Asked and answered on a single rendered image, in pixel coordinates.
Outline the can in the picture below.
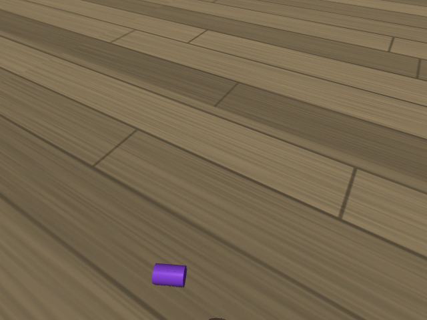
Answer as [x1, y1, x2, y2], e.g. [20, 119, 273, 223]
[152, 263, 187, 287]

